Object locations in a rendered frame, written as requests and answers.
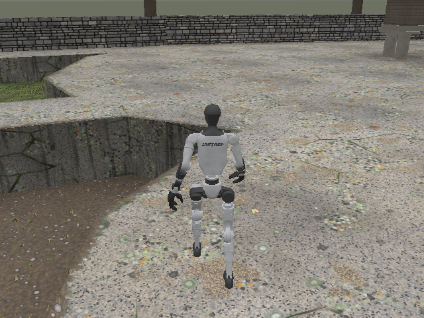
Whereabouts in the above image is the left robot upper arm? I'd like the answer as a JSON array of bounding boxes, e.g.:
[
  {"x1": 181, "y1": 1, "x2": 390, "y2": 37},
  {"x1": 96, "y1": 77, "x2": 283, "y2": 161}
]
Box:
[{"x1": 181, "y1": 133, "x2": 199, "y2": 171}]

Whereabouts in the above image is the robot right hand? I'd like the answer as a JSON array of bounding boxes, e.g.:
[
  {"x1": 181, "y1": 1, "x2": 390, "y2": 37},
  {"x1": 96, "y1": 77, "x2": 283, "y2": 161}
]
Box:
[{"x1": 229, "y1": 171, "x2": 244, "y2": 183}]

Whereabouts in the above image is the right robot upper arm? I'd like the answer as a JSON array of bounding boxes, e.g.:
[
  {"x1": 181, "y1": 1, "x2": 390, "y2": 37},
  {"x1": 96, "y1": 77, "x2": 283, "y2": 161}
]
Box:
[{"x1": 226, "y1": 133, "x2": 244, "y2": 168}]

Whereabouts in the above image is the right robot forearm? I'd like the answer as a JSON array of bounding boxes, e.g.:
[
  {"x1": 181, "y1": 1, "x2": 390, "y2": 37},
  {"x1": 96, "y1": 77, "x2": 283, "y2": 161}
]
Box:
[{"x1": 236, "y1": 158, "x2": 245, "y2": 176}]

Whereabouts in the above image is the left robot forearm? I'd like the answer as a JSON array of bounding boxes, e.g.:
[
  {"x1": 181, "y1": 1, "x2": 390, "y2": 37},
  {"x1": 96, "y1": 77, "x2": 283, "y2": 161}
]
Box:
[{"x1": 170, "y1": 160, "x2": 187, "y2": 193}]

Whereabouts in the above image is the robot left thigh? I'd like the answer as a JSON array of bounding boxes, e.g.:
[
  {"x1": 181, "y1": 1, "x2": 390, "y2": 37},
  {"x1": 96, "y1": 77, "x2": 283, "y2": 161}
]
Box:
[{"x1": 189, "y1": 184, "x2": 203, "y2": 221}]

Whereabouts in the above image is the robot right shin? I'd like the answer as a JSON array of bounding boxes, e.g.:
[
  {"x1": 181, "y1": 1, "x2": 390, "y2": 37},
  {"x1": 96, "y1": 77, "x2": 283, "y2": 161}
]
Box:
[{"x1": 224, "y1": 231, "x2": 234, "y2": 279}]

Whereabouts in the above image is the robot left hand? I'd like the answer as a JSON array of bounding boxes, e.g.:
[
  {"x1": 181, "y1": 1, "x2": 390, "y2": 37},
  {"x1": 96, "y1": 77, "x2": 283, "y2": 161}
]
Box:
[{"x1": 168, "y1": 191, "x2": 183, "y2": 211}]

